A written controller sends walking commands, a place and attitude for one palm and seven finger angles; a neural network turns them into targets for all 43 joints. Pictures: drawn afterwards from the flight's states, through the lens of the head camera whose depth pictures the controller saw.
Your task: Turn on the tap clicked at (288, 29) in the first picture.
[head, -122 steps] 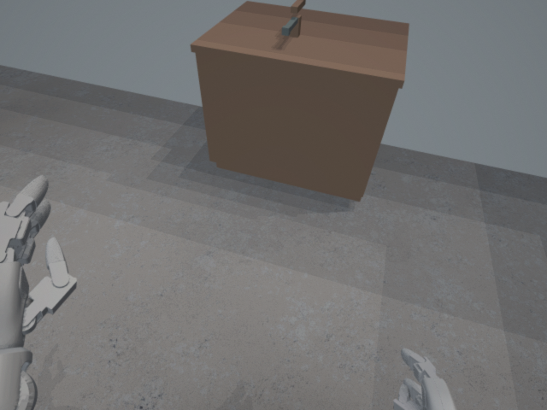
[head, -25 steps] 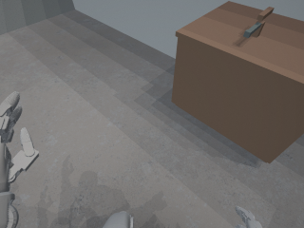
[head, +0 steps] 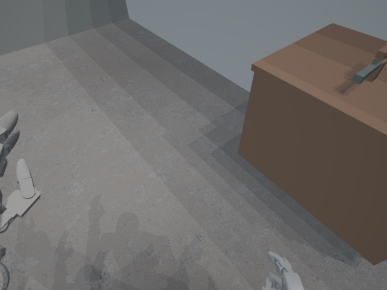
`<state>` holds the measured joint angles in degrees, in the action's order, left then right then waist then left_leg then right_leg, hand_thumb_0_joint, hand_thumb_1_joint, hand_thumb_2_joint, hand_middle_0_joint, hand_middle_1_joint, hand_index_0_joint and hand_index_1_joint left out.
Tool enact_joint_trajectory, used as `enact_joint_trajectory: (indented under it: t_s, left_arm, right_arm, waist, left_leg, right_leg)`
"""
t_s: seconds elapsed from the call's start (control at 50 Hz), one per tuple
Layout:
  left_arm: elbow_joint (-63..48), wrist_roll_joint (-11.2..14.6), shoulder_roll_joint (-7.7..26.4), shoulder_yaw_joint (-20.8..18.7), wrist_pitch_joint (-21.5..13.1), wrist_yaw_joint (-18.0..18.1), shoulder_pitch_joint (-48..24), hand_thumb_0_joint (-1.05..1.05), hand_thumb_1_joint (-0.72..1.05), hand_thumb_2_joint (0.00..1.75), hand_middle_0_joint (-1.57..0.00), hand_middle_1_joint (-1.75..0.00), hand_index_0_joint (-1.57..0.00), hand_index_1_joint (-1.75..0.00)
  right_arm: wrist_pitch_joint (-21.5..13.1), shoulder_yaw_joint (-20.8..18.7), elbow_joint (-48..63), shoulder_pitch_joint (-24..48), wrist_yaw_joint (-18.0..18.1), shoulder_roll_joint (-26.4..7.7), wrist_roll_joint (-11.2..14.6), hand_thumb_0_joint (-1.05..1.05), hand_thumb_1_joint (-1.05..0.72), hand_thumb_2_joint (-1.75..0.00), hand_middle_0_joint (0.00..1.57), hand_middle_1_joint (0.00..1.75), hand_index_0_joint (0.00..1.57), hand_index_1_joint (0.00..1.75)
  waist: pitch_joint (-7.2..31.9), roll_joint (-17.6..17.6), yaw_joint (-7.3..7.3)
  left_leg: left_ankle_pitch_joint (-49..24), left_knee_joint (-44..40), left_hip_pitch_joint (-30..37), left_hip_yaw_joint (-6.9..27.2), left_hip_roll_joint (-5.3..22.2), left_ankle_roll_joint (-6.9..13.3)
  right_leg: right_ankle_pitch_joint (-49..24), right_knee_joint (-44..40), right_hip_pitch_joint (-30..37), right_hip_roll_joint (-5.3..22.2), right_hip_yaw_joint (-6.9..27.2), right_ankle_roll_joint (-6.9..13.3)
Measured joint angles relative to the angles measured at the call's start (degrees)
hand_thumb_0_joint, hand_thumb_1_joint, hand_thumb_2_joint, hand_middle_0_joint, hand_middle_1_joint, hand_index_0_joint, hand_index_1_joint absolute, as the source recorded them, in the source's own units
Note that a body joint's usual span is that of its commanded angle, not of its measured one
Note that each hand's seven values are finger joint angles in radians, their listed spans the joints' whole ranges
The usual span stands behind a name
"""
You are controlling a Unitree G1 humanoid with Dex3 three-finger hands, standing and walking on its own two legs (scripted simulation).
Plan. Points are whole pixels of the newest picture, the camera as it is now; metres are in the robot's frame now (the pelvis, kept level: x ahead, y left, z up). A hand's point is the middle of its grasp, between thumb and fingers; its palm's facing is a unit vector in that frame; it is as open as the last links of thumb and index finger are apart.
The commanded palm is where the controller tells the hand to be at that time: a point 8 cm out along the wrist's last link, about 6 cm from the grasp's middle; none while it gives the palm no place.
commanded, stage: walk to a spot facing it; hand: left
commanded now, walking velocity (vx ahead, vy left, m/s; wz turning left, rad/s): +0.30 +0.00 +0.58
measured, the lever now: (358, 77) +0.80 -0.49 +0.02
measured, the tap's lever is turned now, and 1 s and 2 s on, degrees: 0 0 0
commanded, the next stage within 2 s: turn to face it in 0.40 s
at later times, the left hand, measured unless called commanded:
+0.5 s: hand (35, 146) +0.29 +0.29 +0.18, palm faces +0.58 -0.71 -0.41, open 7.4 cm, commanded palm +0.20 +0.32 +0.18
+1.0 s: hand (91, 123) +0.35 +0.22 +0.19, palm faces +0.50 -0.77 -0.39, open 7.4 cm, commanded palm +0.28 +0.26 +0.18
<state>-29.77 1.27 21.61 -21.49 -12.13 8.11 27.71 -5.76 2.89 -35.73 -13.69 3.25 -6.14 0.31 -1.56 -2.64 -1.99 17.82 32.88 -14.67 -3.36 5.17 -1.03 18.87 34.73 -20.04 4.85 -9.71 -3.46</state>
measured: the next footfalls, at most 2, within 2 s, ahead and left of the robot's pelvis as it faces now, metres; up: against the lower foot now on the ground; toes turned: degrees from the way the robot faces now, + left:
right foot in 0.02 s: +0.10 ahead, -0.13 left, +0.00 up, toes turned -10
left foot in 0.38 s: +0.19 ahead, +0.15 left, +0.00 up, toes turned +20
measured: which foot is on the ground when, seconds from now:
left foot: down 0.00-0.02, up 0.04-0.36, down 0.38-0.74, up 0.76-1.00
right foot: up 0.00-0.00, down 0.02-0.38, up 0.40-0.70, down 0.72-1.00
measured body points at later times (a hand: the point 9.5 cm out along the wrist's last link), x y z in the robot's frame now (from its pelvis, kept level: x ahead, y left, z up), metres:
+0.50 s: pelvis +0.11 +0.01 -0.02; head +0.14 +0.04 +0.43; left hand +0.25 +0.33 +0.21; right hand +0.34 -0.18 -0.09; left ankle +0.16 +0.14 -0.73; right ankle +0.10 -0.13 -0.64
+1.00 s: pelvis +0.16 -0.04 +0.00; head +0.18 -0.03 +0.45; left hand +0.31 +0.26 +0.21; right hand +0.39 -0.26 -0.06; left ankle +0.13 +0.10 -0.72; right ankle +0.23 -0.11 -0.73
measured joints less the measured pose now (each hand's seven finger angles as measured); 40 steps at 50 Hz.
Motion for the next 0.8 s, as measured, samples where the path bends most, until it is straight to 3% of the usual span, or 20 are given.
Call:
enact_joint_trajectory:
  t_s: [0.02, 0.06, 0.12, 0.16, 0.22, 0.3, 0.34, 0.38, 0.4, 0.42, 0.46, 0.5, 0.54, 0.6, 0.7, 0.72, 0.76, 0.8]
  left_arm:
    - [0.8, -0.3, 0.1, 0.0, 0.5, 0.1, -0.8, 0.01, 0.89, 0.90, -0.21, -0.30, -0.21, -0.30]
    - [2.9, -0.7, -1.4, 1.4, 1.5, 0.1, -3.8, 0.01, 0.89, 0.90, -0.21, -0.30, -0.21, -0.30]
    - [4.5, -0.4, -3.9, 2.9, 2.0, -0.1, -5.3, 0.01, 0.89, 0.90, -0.21, -0.30, -0.21, -0.30]
    - [3.6, -0.6, -4.3, 3.2, 1.6, -0.1, -3.8, 0.01, 0.89, 0.90, -0.21, -0.30, -0.21, -0.30]
    - [0.7, -0.6, -2.9, 2.6, 1.0, 0.1, -1.3, 0.01, 0.89, 0.90, -0.22, -0.30, -0.21, -0.30]
    - [-4.3, -0.1, -0.4, 0.5, 0.5, 1.3, 1.0, 0.01, 0.89, 0.90, -0.22, -0.30, -0.21, -0.30]
    - [-6.6, 0.1, 0.4, -0.7, 0.3, 2.1, 1.3, 0.01, 0.89, 0.90, -0.22, -0.30, -0.21, -0.30]
    - [-8.4, 0.4, 0.8, -1.9, -0.2, 2.9, 1.4, 0.01, 0.89, 0.90, -0.22, -0.30, -0.21, -0.30]
    - [-8.3, 0.7, 1.2, -2.4, -0.5, 3.2, 0.3, 0.01, 0.89, 0.90, -0.22, -0.30, -0.21, -0.30]
    - [-7.2, 0.7, 1.8, -2.6, -0.9, 3.1, -1.6, 0.01, 0.89, 0.90, -0.21, -0.30, -0.21, -0.30]
    - [-4.7, 0.4, 2.8, -2.8, -0.6, 2.1, -4.8, 0.01, 0.89, 0.90, -0.21, -0.30, -0.21, -0.30]
    - [-4.2, 0.5, 3.2, -2.9, 0.3, 1.2, -5.4, 0.01, 0.89, 0.90, -0.21, -0.30, -0.21, -0.30]
    - [-5.7, 1.1, 2.9, -2.9, 0.6, 0.6, -3.6, 0.02, 0.89, 0.90, -0.21, -0.30, -0.21, -0.30]
    - [-7.5, 1.6, 2.2, -2.6, -0.2, 0.1, 0.6, 0.02, 0.89, 0.90, -0.21, -0.30, -0.21, -0.30]
    - [-2.7, 0.9, 0.9, -1.7, -0.1, 0.5, 1.4, 0.01, 0.89, 0.90, -0.21, -0.30, -0.21, -0.30]
    - [-1.1, 0.6, 0.5, -1.5, 0.4, 0.8, 0.3, 0.01, 0.89, 0.90, -0.21, -0.30, -0.21, -0.30]
    - [3.1, -0.2, -2.3, 0.1, 1.5, 1.1, -3.5, 0.01, 0.89, 0.90, -0.21, -0.30, -0.21, -0.30]
    - [6.3, -0.2, -5.2, 2.3, 3.2, 1.2, -7.3, 0.01, 0.89, 0.90, -0.21, -0.30, -0.21, -0.30]
  right_arm:
    - [0.3, 0.0, -0.1, -0.2, 0.2, -0.4, 0.0, 0.01, -0.90, -0.89, 0.20, 0.30, 0.20, 0.30]
    - [1.1, -0.6, -1.8, 0.8, 0.3, -2.5, -0.1, 0.01, -0.90, -0.89, 0.21, 0.30, 0.20, 0.30]
    - [2.5, -1.8, -4.2, 2.4, 0.1, -5.7, -0.3, 0.01, -0.90, -0.89, 0.21, 0.30, 0.20, 0.30]
    - [3.3, -2.8, -3.9, 3.0, 0.2, -7.3, -0.2, 0.01, -0.91, -0.89, 0.20, 0.30, 0.20, 0.30]
    - [3.8, -4.4, -1.9, 2.9, 0.6, -8.6, -0.2, 0.01, -0.91, -0.89, 0.20, 0.30, 0.20, 0.30]
    - [3.8, -6.2, 1.8, 1.7, 0.8, -9.7, -0.4, 0.01, -0.91, -0.89, 0.20, 0.30, 0.20, 0.30]
    - [3.6, -6.7, 3.1, 1.3, 0.9, -9.9, -0.4, 0.01, -0.91, -0.90, 0.20, 0.30, 0.20, 0.30]
    - [3.3, -7.0, 4.8, 1.3, 1.0, -10.6, -0.3, 0.01, -0.91, -0.90, 0.20, 0.30, 0.20, 0.30]
    - [2.8, -7.4, 4.9, 2.2, 1.1, -10.1, -0.1, 0.01, -0.91, -0.90, 0.20, 0.30, 0.20, 0.30]
    - [2.5, -7.5, 4.5, 3.3, 1.0, -8.9, 0.1, 0.01, -0.91, -0.90, 0.20, 0.30, 0.20, 0.30]
    - [2.4, -6.7, 3.5, 5.1, 0.1, -6.3, 0.7, 0.01, -0.91, -0.90, 0.19, 0.30, 0.19, 0.30]
    - [2.4, -5.2, 2.9, 5.7, -0.9, -3.9, 1.0, 0.01, -0.91, -0.90, 0.19, 0.30, 0.19, 0.30]
    - [2.0, -3.6, 2.8, 5.4, -1.7, -1.9, 1.2, 0.01, -0.91, -0.90, 0.20, 0.30, 0.20, 0.30]
    - [1.1, -1.6, 2.5, 3.9, -2.1, 0.0, 1.0, 0.01, -0.91, -0.89, 0.20, 0.30, 0.20, 0.30]
    - [0.2, 0.7, 0.7, 1.9, -1.1, 0.3, 0.6, 0.01, -0.90, -0.89, 0.20, 0.30, 0.20, 0.30]
    - [0.1, 1.1, 0.5, 1.8, -0.8, 0.2, 0.6, 0.01, -0.90, -0.89, 0.20, 0.30, 0.20, 0.30]
    - [0.1, 1.1, -0.7, 2.6, -0.4, -1.4, 0.2, 0.01, -0.90, -0.89, 0.21, 0.30, 0.21, 0.30]
    - [0.4, 0.5, -2.1, 3.6, -0.4, -3.2, 0.0, 0.01, -0.90, -0.89, 0.21, 0.30, 0.21, 0.30]
  waist:
    - [0.2, -0.1, -0.09]
    - [-0.3, -1.2, -0.15]
    - [-1.2, -0.7, 0.11]
    - [-1.7, 0.1, 1.00]
    - [-2.7, 2.3, 2.13]
    - [-3.5, 5.0, 2.09]
    - [-3.6, 6.1, 1.86]
    - [-3.2, 5.9, 1.66]
    - [-3.6, 5.8, 2.12]
    - [-4.4, 6.0, 2.55]
    - [-5.0, 6.0, 3.33]
    - [-4.5, 5.4, 4.05]
    - [-3.7, 4.6, 4.20]
    - [-2.4, 3.1, 2.83]
    - [-0.4, 0.8, -1.86]
    - [-0.1, 0.9, -2.69]
    - [0.2, -0.8, -3.54]
    - [0.6, -0.7, -3.80]
  left_leg:
    - [2.5, 3.5, -1.2, 0.4, 0.0, 0.7]
    - [8.0, 17.4, -5.9, 2.2, -0.7, 1.4]
    - [7.1, 35.5, -12.8, 2.1, -2.2, 0.5]
    - [5.6, 39.0, -15.9, 1.0, -1.6, -0.3]
    - [3.6, 31.2, -17.1, -1.5, 0.1, -0.7]
    - [2.5, 14.8, -14.3, -5.2, 1.0, -0.5]
    - [1.1, 8.2, -11.8, -6.9, 0.1, -0.3]
    - [-4.2, 1.1, -7.9, -7.5, -1.2, 1.0]
    - [-7.3, 2.8, -8.7, -7.0, -1.4, 3.3]
    - [-6.6, 5.7, -9.4, -6.3, -1.5, 4.1]
    - [-3.8, 7.8, -9.6, -4.6, -1.6, 3.6]
    - [-3.3, 6.9, -9.3, -2.8, -1.6, 2.8]
    - [-4.2, 4.8, -8.5, -1.4, -1.4, 2.1]
    - [-5.4, 1.4, -6.8, -0.1, -1.0, 1.4]
    - [-4.2, 0.8, -4.2, 0.0, 0.2, -0.7]
    - [-3.1, 2.3, -4.2, -0.4, 0.3, -1.2]
    - [2.3, 6.9, -5.1, -0.2, 1.2, -1.1]
    - [7.6, 14.8, -7.2, 0.6, -0.4, -1.3]
  right_leg:
    - [-2.7, -2.4, 1.3, -0.1, -0.2, 1.3]
    - [-4.1, 1.3, 1.1, 0.4, -1.7, 3.9]
    - [-0.9, 1.9, 3.5, 1.8, -3.1, 4.2]
    - [-1.0, -0.3, 5.7, 2.4, -4.1, 3.5]
    - [-1.0, -3.2, 8.5, 3.5, -5.6, 3.3]
    - [0.8, -3.2, 10.0, 5.2, -6.9, 2.3]
    - [3.0, -0.7, 10.0, 6.4, -7.1, 1.4]
    - [6.1, 7.7, 7.1, 7.9, -6.2, 0.8]
    - [8.9, 15.4, 4.3, 7.7, -3.7, 0.4]
    - [11.7, 23.3, 1.5, 6.4, -0.3, 0.3]
    - [13.5, 35.0, -3.9, 3.2, 4.2, 0.0]
    - [12.0, 38.7, -8.1, 1.4, 5.6, -0.4]
    - [9.2, 35.5, -10.5, 0.8, 5.7, -0.7]
    - [5.1, 24.7, -10.0, 0.3, 4.8, -0.6]
    - [0.7, 5.1, -1.5, -1.8, 3.3, -0.4]
    - [-1.1, 1.1, 0.7, -2.1, 3.4, 0.2]
    - [-3.6, 1.9, 0.8, -3.3, 3.3, 4.1]
    - [-2.9, 2.9, 0.5, -3.2, 3.8, 5.9]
